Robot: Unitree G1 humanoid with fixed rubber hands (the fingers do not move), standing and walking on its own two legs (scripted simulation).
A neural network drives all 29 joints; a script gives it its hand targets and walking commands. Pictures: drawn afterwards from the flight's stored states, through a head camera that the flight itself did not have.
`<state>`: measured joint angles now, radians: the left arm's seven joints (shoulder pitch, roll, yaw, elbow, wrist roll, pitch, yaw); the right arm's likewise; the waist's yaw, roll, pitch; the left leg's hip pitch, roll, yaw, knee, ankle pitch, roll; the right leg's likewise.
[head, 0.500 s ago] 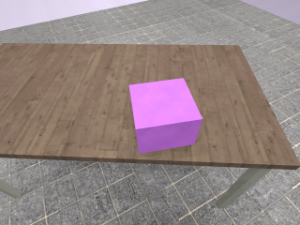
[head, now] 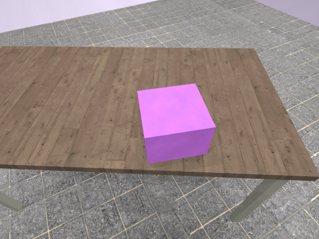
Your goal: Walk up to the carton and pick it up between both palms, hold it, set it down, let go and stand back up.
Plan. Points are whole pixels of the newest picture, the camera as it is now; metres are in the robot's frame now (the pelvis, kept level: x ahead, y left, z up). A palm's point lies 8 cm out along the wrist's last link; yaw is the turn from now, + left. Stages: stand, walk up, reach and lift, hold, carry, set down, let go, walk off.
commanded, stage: stand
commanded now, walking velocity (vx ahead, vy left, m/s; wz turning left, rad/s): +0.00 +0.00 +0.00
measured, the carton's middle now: (172, 122) +0.44 +0.00 -0.01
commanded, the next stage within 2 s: none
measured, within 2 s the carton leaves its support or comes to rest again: neither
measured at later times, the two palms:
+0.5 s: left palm out of the picture +0.05 +0.28 -0.13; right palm out of the picture +0.04 -0.28 -0.12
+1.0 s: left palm out of the picture +0.04 +0.28 -0.13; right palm out of the picture +0.04 -0.28 -0.12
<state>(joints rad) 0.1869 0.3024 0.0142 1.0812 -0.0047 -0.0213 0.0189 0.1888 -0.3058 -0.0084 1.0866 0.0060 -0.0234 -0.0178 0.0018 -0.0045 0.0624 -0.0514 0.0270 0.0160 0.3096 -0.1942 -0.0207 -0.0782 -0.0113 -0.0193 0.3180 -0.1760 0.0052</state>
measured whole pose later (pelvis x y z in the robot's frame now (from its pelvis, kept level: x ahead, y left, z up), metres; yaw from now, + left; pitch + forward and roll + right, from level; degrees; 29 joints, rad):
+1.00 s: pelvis +0.00 +0.00 +0.00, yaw +0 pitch -4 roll +0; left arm 0.19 0.31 0.02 1.08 -0.01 -0.02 0.02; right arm 0.20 -0.31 -0.01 1.09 0.01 -0.02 -0.02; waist 0.00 -0.01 0.07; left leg -0.05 0.03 0.02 0.31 -0.19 -0.02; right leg -0.08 -0.01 -0.02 0.32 -0.17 0.00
